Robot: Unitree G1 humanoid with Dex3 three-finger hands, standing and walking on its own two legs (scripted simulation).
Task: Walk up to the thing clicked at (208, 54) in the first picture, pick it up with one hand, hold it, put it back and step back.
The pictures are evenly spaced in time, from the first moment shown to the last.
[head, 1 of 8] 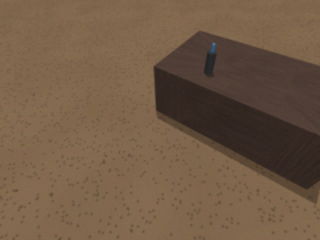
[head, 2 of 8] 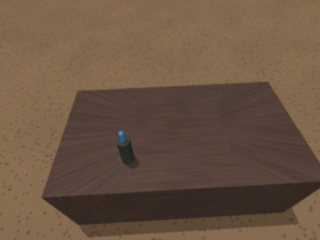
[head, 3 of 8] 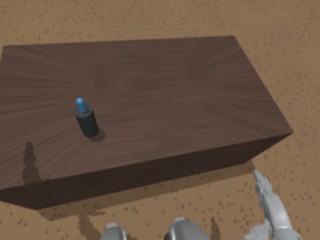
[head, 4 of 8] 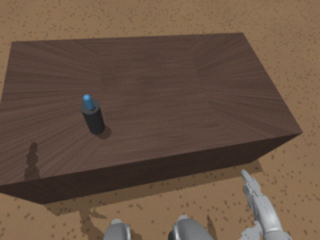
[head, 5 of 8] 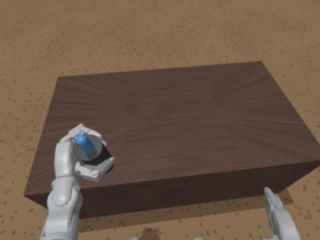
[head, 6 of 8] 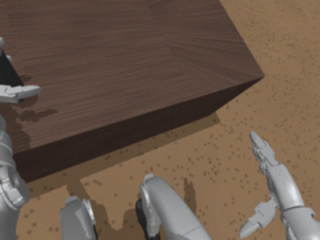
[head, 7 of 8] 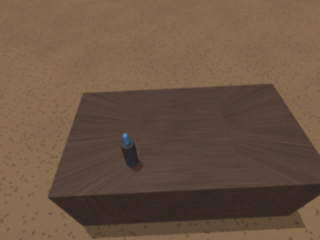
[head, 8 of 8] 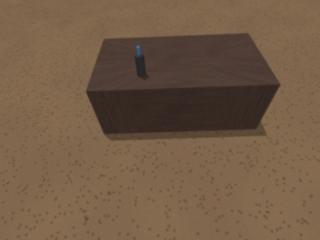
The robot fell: no
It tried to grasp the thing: yes
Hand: left
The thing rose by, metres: 0.26
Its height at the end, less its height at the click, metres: +0.00
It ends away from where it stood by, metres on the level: 0.01
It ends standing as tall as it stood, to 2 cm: yes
